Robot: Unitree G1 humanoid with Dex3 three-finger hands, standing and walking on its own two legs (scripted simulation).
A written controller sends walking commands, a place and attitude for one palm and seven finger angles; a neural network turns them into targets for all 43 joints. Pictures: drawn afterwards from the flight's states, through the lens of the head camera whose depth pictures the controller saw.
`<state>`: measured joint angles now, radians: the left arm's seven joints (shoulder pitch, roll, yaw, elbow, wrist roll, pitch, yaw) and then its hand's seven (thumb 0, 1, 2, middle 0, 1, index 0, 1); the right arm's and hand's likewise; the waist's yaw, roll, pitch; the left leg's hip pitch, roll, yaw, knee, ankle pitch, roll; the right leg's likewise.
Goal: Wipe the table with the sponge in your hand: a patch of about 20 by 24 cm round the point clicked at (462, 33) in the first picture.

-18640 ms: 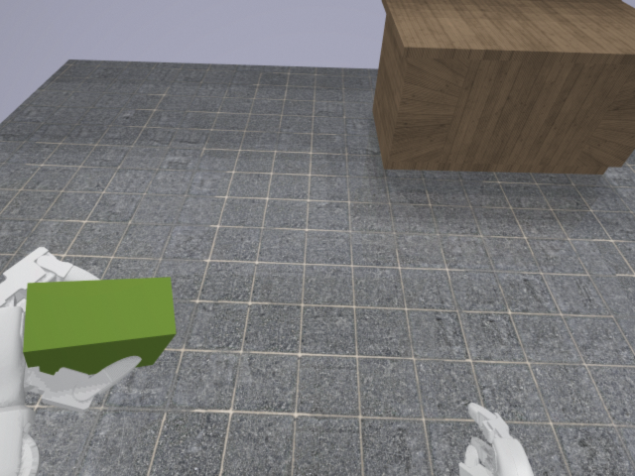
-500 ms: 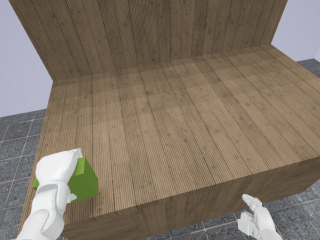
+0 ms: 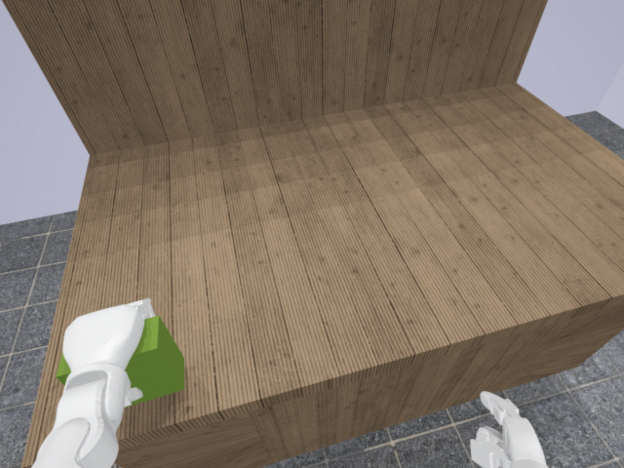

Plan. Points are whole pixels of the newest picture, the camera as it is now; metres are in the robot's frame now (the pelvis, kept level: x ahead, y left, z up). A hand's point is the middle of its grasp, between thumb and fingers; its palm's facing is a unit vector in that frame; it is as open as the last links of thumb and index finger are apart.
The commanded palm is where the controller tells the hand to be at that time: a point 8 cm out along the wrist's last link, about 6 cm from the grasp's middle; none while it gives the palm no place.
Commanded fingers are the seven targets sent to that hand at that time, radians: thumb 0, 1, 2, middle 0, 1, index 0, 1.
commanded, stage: lower the sponge onto the table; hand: left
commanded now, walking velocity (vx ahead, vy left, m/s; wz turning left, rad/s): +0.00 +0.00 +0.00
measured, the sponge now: (132, 372) +0.23 +0.30 -0.04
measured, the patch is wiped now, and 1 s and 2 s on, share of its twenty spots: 0.00 0.05 0.45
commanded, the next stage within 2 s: wipe forward along the first lane in 0.54 s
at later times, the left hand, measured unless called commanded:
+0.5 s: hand (133, 362) +0.23 +0.29 -0.03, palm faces -0.12 -0.08 -0.99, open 9.9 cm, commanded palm +0.21 +0.29 +0.03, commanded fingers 0.00 0.10 1.30 -1.20 -1.60 -1.20 -1.60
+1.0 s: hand (131, 338) +0.27 +0.32 -0.03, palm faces -0.13 -0.03 -0.99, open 9.9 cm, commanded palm +0.25 +0.31 +0.01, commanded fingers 0.00 0.10 1.30 -1.20 -1.60 -1.20 -1.60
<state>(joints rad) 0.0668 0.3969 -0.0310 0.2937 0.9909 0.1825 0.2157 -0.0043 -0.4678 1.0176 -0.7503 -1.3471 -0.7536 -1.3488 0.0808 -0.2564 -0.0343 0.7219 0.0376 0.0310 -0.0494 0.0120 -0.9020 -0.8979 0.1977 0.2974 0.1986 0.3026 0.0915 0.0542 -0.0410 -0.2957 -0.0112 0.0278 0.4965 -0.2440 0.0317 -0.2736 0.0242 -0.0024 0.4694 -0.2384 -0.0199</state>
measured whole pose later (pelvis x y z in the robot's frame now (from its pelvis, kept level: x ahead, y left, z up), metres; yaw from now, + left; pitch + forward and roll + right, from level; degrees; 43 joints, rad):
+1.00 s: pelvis -0.02 +0.00 -0.01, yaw +1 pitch +7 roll -1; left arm -0.20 0.42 -0.01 0.65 1.03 0.15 0.30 0.00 -0.47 1.02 -0.75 -1.35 -0.76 -1.35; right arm 0.14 -0.26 -0.04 0.73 0.06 0.06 -0.06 0.01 -0.90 -0.90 0.20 0.30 0.20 0.30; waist 0.05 0.04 -0.09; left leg -0.50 -0.01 0.01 0.64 -0.27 0.03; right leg -0.47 0.03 -0.02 0.61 -0.27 -0.03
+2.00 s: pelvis -0.02 +0.02 -0.03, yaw +0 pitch +17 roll -3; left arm -0.66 0.61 0.06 1.09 1.07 0.05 0.29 0.01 -0.47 1.02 -0.75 -1.34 -0.76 -1.35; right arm 0.26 -0.27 -0.02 0.72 0.05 0.09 -0.04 0.01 -0.90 -0.90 0.20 0.30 0.20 0.30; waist -0.04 0.03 -0.14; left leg -0.79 0.00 0.00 0.81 -0.32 0.06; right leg -0.73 0.03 -0.03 0.71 -0.29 0.00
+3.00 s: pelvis +0.01 +0.02 -0.02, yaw +0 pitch +17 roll -3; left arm -0.68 0.48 -0.02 1.09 1.05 0.16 0.33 0.00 -0.47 1.03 -0.75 -1.35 -0.76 -1.35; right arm 0.24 -0.25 -0.04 0.77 0.04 0.12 -0.01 0.01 -0.90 -0.90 0.20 0.30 0.20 0.30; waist -0.05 0.03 -0.14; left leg -0.67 0.00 0.01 0.72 -0.33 0.05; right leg -0.61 0.03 -0.02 0.61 -0.30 0.00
